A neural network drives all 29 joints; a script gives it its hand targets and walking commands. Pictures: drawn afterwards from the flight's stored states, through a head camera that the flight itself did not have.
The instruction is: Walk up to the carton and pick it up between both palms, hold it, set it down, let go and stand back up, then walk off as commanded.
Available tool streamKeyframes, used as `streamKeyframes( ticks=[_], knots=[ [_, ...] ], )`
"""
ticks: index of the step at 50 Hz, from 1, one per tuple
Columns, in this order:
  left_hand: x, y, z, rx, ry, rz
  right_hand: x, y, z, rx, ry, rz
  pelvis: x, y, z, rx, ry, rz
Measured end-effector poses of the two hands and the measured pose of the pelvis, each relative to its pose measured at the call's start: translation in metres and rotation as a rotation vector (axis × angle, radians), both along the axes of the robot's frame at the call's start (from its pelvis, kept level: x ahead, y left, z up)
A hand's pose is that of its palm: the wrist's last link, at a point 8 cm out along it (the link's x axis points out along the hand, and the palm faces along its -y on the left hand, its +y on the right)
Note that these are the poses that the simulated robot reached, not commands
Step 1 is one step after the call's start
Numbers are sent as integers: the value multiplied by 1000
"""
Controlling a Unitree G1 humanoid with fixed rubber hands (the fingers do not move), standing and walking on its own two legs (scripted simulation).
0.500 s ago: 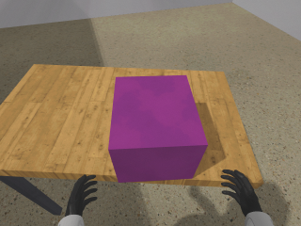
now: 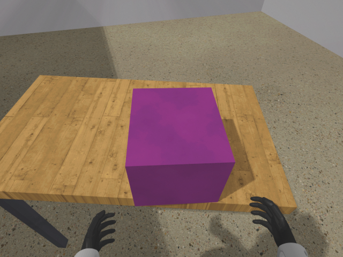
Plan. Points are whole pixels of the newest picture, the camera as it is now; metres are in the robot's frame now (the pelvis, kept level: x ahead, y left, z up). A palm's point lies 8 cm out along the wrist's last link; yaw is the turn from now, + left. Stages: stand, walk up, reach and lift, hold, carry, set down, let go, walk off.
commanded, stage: set down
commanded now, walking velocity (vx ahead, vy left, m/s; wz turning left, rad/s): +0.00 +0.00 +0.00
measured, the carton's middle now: (174, 144) +0.39 +0.01 +0.03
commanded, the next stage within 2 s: let go in 0.24 s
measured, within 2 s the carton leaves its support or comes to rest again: neither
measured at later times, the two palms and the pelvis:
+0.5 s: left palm out of the picture +0.14 +0.20 -0.08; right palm (281, 236) +0.17 -0.21 -0.01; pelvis -0.01 +0.00 +0.00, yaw -1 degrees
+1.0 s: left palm out of the picture +0.09 +0.30 -0.11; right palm out of the picture +0.13 -0.23 -0.07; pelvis -0.04 +0.01 -0.01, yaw +0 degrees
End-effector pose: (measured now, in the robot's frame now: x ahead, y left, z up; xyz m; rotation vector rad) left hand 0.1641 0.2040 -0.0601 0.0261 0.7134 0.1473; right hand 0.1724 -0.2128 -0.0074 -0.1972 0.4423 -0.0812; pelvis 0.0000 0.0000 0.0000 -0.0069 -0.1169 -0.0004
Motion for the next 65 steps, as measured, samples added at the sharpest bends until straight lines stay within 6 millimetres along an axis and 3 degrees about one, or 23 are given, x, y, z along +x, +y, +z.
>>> streamKeyframes(
  ticks=[14,36,39,42,47,51,57,65],
  knots=[
    [-6,5,-11,-9,53,-4,-1,0,-1,-17,-10,7,-5,2,0,0,-19,-8],
    [-36,-11,-24,4,115,-48,-2,-5,-4,-37,-44,79,-24,-9,-2,15,-32,-9],
    [-41,1,-25,32,90,-41,-2,-6,-4,-44,-49,87,-29,-8,-4,14,-4,-8],
    [-51,29,-30,80,98,-17,-3,-5,-5,-67,-52,94,-35,-4,-7,8,29,-7],
    [-67,77,-41,136,161,24,-25,-12,-37,-132,165,56,-39,9,-11,-9,70,-7],
    [-81,101,-48,176,233,44,-47,-18,-65,-130,325,18,-36,14,-14,-13,101,-6],
    [-94,99,-57,196,333,22,-49,-22,-88,-103,430,4,-22,12,-16,-9,136,-5],
    [-59,84,-54,210,308,-23,-25,-30,-97,-77,444,-2,6,4,-17,2,151,-4]
  ],
)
